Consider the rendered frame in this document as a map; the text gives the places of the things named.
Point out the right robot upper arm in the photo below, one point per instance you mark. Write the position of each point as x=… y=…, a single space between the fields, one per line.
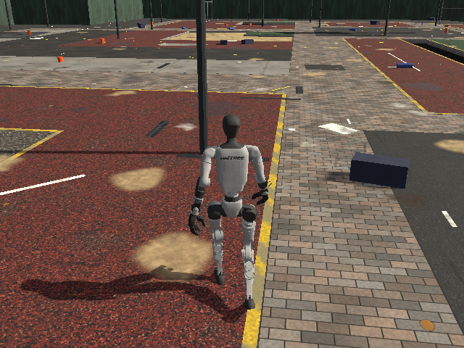
x=254 y=153

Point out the right robot forearm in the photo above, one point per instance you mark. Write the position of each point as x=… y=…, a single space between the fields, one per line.
x=263 y=187

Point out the robot left hand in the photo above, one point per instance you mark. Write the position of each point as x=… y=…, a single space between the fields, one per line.
x=191 y=223

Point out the left robot upper arm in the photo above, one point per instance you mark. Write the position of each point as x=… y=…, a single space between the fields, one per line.
x=206 y=164

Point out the robot right hand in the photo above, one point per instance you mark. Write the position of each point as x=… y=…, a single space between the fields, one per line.
x=264 y=197

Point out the robot right thigh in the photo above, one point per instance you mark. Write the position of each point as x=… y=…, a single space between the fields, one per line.
x=249 y=215

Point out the left robot forearm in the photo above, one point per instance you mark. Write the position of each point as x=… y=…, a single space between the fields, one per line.
x=198 y=198

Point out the left robot foot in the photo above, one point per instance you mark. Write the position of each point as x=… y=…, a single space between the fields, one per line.
x=219 y=278

